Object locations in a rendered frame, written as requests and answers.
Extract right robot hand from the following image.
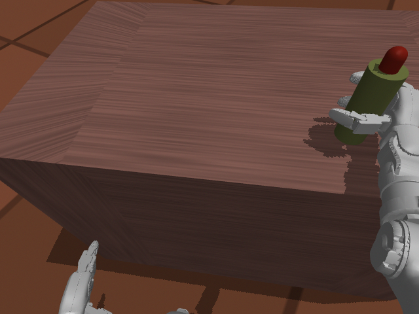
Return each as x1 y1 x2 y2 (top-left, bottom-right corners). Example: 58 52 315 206
329 71 419 138

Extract bottle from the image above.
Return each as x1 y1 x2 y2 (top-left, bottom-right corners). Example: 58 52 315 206
334 46 409 145

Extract right robot arm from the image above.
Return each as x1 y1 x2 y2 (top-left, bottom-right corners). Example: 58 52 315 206
370 125 419 314

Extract left robot hand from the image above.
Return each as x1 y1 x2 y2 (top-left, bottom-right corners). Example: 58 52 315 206
58 240 113 314

